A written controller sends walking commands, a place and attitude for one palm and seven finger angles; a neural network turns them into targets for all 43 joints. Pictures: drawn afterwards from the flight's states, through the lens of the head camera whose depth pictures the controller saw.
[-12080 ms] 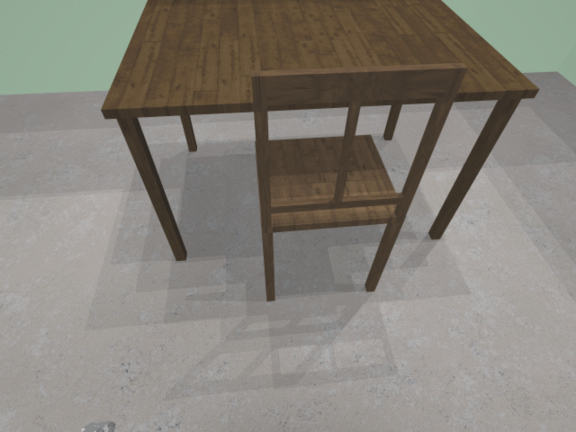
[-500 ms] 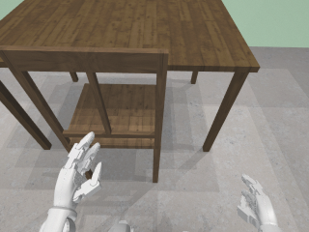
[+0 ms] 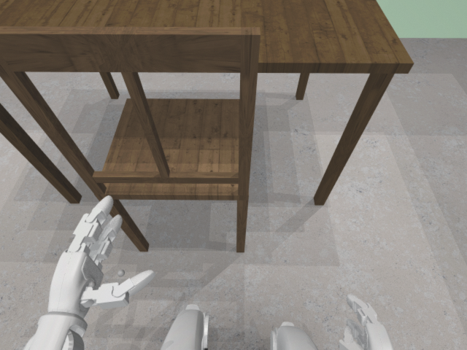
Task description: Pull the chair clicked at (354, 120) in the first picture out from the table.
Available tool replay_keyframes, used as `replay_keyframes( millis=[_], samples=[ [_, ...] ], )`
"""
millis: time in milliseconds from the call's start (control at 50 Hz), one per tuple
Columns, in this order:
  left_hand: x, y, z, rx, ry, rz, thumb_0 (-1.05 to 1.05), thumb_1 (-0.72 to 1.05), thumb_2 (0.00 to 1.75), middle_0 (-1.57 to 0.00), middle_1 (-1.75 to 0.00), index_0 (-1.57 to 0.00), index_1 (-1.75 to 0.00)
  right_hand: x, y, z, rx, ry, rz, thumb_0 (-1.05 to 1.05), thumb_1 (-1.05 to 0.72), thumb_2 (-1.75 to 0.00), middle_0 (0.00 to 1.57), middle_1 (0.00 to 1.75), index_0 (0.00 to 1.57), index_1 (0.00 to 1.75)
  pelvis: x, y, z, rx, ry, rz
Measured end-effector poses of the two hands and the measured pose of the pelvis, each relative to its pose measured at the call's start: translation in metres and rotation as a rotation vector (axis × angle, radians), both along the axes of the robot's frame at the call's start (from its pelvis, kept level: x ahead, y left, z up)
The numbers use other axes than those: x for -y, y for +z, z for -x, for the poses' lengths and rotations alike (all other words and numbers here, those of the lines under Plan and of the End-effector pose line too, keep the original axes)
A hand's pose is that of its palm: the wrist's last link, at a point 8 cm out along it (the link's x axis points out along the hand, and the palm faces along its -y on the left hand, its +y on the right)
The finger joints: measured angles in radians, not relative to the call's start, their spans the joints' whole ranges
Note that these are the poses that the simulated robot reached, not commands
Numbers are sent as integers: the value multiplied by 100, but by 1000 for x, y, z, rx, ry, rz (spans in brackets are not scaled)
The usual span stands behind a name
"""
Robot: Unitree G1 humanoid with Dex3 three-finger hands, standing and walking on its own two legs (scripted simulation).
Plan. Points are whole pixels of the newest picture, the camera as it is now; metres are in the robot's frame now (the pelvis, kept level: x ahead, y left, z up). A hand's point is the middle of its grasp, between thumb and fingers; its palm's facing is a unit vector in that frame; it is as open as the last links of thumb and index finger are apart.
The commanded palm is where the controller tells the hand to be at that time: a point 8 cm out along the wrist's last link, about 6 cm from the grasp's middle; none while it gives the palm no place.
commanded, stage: raise the hand toward the chair's back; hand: left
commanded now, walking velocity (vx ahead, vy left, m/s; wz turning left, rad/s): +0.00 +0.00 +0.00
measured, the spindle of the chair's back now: (150, 132) +0.52 +0.21 +0.03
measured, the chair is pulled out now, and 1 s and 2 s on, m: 0.00 0.00 0.00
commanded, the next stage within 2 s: aim the fingers beside a spindle in 1.28 s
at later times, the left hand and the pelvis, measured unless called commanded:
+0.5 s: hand (102, 264) +0.24 +0.21 +0.06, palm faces +0.03 -1.00 -0.06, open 16.5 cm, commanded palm +0.22 +0.26 +0.06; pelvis +0.01 +0.01 +0.01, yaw +1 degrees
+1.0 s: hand (98, 246) +0.26 +0.22 +0.07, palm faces +0.03 -1.00 -0.05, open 16.9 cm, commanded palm +0.24 +0.27 +0.07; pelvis +0.02 +0.01 +0.02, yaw +0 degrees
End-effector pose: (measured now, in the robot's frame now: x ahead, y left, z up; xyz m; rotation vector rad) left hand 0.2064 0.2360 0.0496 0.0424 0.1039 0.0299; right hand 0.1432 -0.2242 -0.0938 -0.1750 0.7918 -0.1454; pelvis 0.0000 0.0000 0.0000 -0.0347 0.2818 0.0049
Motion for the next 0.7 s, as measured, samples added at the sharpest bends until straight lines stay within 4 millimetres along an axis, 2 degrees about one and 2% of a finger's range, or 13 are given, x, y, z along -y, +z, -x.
replay_keyframes(
  millis=[100, 200, 360, 460, 580, 700],
  samples=[
    [-6, 8, -1, 59, 1, -20, 0, 3, 52, -11, -16, -11, -16, 17, 7, 7, -9, -21, 58, 2, -91, -89, 21, 30, 20, 30, -5, 2, -3, -3, -1, 0],
    [-7, 3, -2, 43, -23, -11, 0, -9, 47, -10, -14, -10, -14, 24, 18, -7, 30, -20, 94, 2, -91, -89, 20, 30, 20, 30, -9, 3, -4, -5, 0, 1],
    [-18, 11, -4, 73, 9, -13, 0, -27, 39, -9, -11, -8, -12, 7, 34, -42, 115, 34, 81, 1, -91, -89, 20, 30, 20, 30, -11, 6, -8, 2, 7, 8],
    [-23, 14, -6, 70, 3, -17, -1, -38, 35, -7, -10, -7, -10, -8, 38, -56, 137, 73, 52, 1, -91, -89, 20, 30, 20, 30, -12, 8, -11, 6, 13, 13],
    [-29, 15, -10, 56, 4, -17, -1, -46, 32, -7, -9, -6, -9, -15, 37, -57, 129, 89, 35, 1, -91, -89, 21, 30, 20, 30, -12, 10, -13, 9, 17, 16],
    [-35, 18, -18, 63, 7, -17, -1, -49, 30, -6, -8, -6, -8, -10, 33, -47, 90, 75, 45, 1, -91, -89, 21, 30, 20, 30, -12, 12, -15, 9, 17, 16]
  ],
)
